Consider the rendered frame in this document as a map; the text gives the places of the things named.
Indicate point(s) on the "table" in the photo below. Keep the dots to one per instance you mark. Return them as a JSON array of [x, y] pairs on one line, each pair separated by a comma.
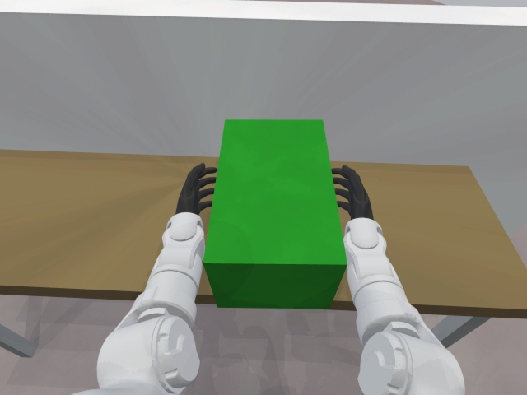
[[90, 225]]

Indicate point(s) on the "left robot upper arm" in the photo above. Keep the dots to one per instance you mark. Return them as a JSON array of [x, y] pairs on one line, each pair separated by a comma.
[[154, 357]]

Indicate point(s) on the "right robot upper arm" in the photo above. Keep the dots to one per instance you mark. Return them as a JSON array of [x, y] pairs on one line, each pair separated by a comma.
[[393, 363]]

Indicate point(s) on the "robot left hand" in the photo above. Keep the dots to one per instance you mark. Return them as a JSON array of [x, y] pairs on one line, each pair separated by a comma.
[[190, 195]]

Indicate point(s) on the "right robot forearm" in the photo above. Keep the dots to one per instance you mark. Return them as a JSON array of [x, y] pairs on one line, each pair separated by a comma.
[[376, 290]]

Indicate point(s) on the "robot right hand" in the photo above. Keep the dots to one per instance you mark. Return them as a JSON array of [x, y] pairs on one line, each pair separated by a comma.
[[359, 205]]

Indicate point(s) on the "left robot forearm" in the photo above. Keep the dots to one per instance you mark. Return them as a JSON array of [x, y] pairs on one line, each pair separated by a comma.
[[173, 284]]

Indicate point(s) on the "carton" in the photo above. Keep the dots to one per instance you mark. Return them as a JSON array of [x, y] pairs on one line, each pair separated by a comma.
[[274, 238]]

